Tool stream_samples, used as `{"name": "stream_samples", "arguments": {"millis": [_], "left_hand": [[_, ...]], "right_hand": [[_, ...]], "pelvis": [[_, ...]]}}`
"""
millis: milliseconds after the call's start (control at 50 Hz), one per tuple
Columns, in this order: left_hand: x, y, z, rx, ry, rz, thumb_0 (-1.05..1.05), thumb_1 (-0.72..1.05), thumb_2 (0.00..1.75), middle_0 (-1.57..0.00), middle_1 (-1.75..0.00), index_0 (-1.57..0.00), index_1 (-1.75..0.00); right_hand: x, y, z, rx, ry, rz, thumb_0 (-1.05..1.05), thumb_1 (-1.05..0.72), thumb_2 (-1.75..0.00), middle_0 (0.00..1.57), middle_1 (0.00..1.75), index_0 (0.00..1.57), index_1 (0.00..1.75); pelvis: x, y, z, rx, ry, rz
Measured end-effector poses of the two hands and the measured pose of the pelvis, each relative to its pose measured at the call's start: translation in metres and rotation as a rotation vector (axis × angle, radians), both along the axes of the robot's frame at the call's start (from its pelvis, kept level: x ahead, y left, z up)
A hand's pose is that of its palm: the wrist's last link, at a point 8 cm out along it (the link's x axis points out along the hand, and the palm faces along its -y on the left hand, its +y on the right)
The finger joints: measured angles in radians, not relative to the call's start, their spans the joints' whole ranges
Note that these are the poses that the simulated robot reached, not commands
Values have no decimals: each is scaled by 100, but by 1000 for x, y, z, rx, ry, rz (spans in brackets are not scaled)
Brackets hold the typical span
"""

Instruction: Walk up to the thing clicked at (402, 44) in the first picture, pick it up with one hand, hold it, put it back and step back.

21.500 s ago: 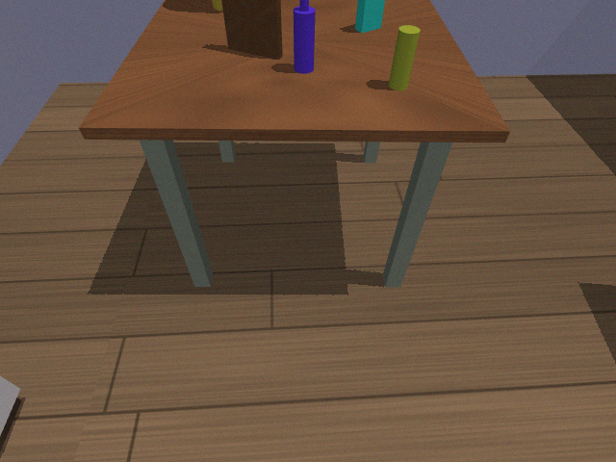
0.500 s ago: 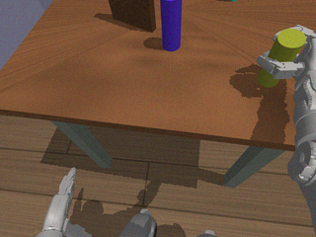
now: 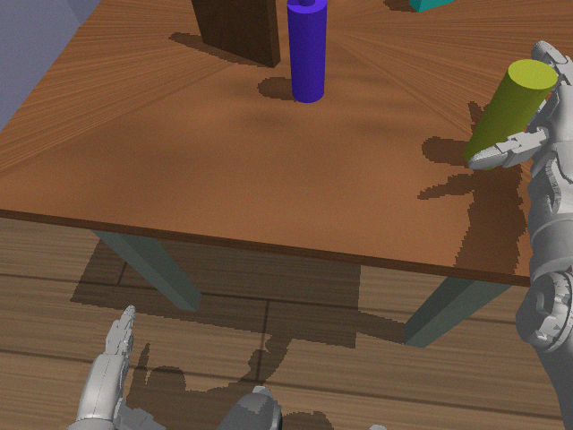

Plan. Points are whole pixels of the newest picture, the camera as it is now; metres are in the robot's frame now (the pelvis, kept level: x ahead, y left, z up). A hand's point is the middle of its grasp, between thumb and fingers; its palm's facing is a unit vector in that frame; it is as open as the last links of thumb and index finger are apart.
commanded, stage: withdraw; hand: right
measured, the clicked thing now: (503, 120) +0.53 -0.18 +0.11
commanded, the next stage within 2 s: rise in 0.22 s
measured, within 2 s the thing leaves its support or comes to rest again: neither
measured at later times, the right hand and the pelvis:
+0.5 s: hand out of the picture +0.51 -0.27 +0.17, palm faces +0.16 +0.97 -0.16, open 17.5 cm; pelvis +0.02 +0.00 +0.03, yaw +0 degrees
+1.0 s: hand out of the picture +0.36 -0.30 +0.16, palm faces +0.35 +0.87 -0.34, open 17.7 cm; pelvis +0.04 -0.01 +0.05, yaw -1 degrees
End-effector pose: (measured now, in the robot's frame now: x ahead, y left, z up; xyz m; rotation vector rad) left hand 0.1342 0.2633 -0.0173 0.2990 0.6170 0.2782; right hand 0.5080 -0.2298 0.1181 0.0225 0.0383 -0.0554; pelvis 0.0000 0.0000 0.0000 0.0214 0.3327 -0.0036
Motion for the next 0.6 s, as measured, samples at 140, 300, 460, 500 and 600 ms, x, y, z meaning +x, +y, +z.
{"name": "stream_samples", "arguments": {"millis": [140, 300, 460, 500, 600], "left_hand": [[2, 6, 3, -1, 16, 24, -1, -52, 4, -6, -5, -5, -5], [10, -4, -5, -59, 53, 14, -1, -51, 3, -6, -5, -5, -4], [23, -18, 2, -95, 45, -47, -1, -52, 4, -6, -5, -5, -5], [21, -23, 1, -111, 63, -63, -1, -52, 5, -6, -5, -5, -6], [10, -26, -8, -139, 146, -59, -1, -51, 5, -6, -6, -6, -6]], "right_hand": [[1, -21, 27, -3, -30, -31, -2, 61, -5, 9, 8, 10, 9], [-8, -51, 73, -21, -29, -36, -2, 60, -3, 6, 5, 6, 6], [-24, -76, 73, -137, 116, -77, -1, 56, -4, 6, 5, 6, 6], [-30, -86, 64, -161, 163, -116, -1, 56, -4, 6, 5, 7, 6], [-46, -119, 58, -214, 210, -246, -1, 57, -3, 6, 5, 7, 6]], "pelvis": [[8, -1, 8, 0, -24, 1], [16, -3, 19, -1, -57, -7], [18, -3, 28, -7, -91, -5], [18, -2, 30, -8, -94, -5], [19, -3, 34, -6, -97, -2]]}}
